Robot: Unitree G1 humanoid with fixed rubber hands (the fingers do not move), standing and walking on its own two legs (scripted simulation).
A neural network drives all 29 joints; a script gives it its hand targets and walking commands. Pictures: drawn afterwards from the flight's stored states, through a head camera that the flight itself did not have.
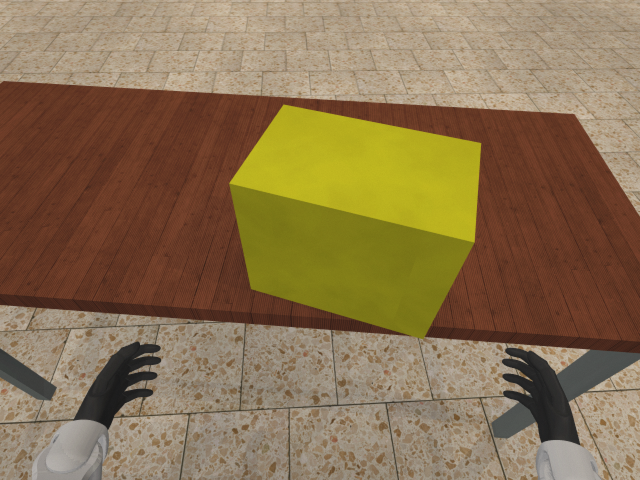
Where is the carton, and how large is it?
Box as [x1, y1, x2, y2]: [229, 105, 480, 338]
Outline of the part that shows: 283,105 229,183 251,288 423,338 474,242 480,143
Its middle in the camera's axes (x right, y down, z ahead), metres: +0.05 -0.02 +0.57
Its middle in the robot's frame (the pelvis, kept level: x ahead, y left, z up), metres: +0.45 -0.02 +0.05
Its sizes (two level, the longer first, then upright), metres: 0.278 0.178 0.229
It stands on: a table, 0.71 m high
